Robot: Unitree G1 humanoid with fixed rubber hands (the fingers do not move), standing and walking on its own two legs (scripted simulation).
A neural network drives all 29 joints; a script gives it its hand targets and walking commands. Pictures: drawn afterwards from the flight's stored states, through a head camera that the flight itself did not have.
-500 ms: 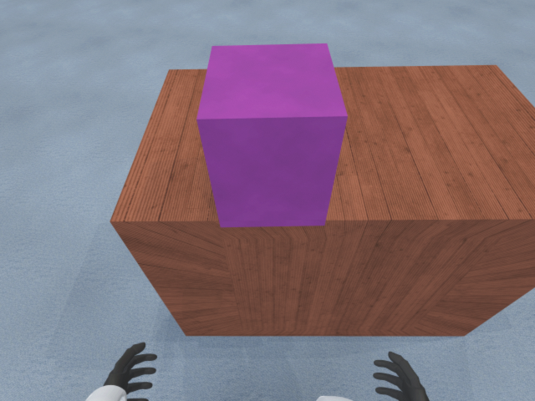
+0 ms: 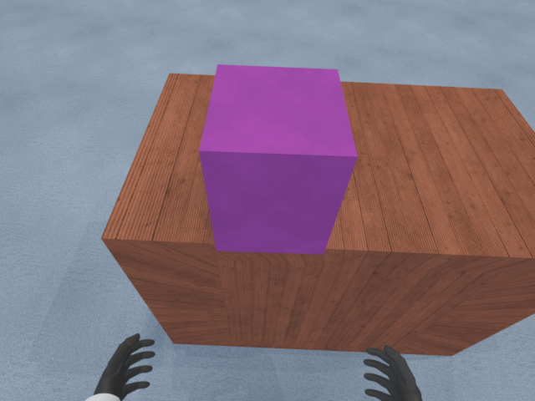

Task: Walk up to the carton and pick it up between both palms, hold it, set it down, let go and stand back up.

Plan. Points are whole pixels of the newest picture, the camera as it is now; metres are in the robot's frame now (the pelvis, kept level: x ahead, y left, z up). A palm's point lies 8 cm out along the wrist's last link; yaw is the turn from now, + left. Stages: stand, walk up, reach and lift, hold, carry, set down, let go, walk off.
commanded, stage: reach and lift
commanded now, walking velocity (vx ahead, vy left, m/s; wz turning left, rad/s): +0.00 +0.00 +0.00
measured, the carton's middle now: (273, 165) +0.49 +0.01 +0.06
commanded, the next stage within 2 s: none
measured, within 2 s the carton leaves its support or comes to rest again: neither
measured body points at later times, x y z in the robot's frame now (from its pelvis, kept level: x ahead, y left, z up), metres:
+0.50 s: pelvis +0.03 +0.01 +0.00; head +0.04 +0.03 +0.45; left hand +0.22 +0.24 -0.02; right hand +0.22 -0.19 -0.02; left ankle +0.00 +0.12 -0.74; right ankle +0.01 -0.08 -0.74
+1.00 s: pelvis +0.01 +0.01 +0.00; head +0.01 +0.01 +0.45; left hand +0.27 +0.23 +0.02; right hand +0.28 -0.19 +0.03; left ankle +0.00 +0.12 -0.74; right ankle +0.01 -0.08 -0.74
